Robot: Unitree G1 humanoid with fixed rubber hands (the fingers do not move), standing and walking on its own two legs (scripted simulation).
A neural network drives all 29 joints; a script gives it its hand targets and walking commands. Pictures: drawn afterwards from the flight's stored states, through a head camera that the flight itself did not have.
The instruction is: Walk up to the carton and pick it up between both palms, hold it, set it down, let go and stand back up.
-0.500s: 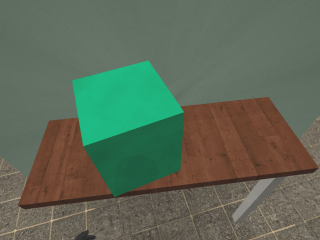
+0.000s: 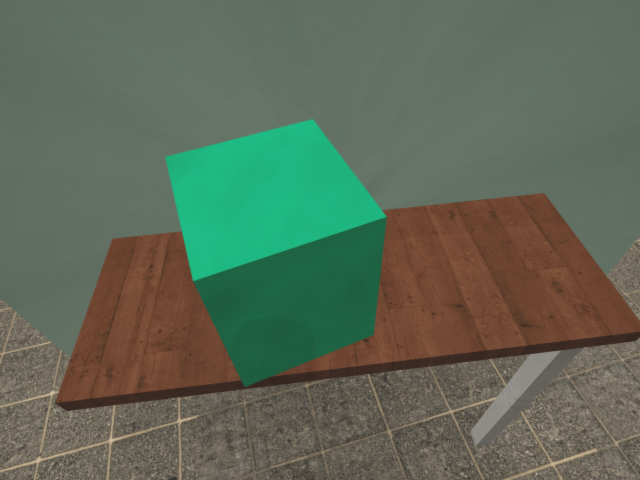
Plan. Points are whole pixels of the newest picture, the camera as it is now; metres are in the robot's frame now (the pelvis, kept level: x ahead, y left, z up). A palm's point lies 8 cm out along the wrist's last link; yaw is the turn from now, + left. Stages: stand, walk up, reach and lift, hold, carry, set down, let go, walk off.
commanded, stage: stand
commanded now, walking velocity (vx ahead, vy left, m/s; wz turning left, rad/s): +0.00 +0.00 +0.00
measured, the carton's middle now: (278, 253) +0.40 +0.08 +0.06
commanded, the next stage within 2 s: none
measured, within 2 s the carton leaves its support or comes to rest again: neither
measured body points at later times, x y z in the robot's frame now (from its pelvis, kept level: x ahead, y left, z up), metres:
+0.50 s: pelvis +0.00 +0.01 +0.00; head +0.01 +0.00 +0.45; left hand +0.09 +0.26 -0.12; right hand +0.05 -0.27 -0.13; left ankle +0.02 +0.10 -0.73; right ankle +0.02 -0.13 -0.73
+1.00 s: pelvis +0.01 +0.00 +0.00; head +0.02 +0.00 +0.45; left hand +0.11 +0.26 -0.12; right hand +0.06 -0.27 -0.13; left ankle +0.02 +0.10 -0.73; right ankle +0.02 -0.13 -0.73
